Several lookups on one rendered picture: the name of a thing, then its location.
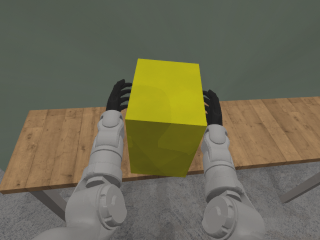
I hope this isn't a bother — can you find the right robot forearm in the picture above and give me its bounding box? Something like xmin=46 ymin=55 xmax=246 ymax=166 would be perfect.
xmin=201 ymin=124 xmax=256 ymax=210

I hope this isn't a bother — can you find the robot left upper arm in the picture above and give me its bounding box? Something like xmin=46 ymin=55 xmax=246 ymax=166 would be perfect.
xmin=31 ymin=183 xmax=127 ymax=240

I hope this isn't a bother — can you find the robot right upper arm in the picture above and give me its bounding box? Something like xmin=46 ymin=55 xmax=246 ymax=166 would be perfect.
xmin=202 ymin=195 xmax=277 ymax=240

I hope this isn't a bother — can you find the table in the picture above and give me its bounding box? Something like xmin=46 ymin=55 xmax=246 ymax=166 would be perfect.
xmin=0 ymin=96 xmax=320 ymax=222

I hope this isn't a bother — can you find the left robot forearm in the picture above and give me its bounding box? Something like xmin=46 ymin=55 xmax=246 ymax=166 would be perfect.
xmin=65 ymin=110 xmax=125 ymax=222

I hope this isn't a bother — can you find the robot left hand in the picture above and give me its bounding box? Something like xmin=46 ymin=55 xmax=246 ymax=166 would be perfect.
xmin=106 ymin=79 xmax=133 ymax=112

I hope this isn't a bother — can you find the robot right hand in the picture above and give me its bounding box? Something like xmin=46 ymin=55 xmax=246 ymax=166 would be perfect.
xmin=202 ymin=89 xmax=223 ymax=126

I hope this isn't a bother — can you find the carton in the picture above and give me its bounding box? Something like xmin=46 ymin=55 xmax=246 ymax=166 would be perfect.
xmin=125 ymin=58 xmax=207 ymax=178

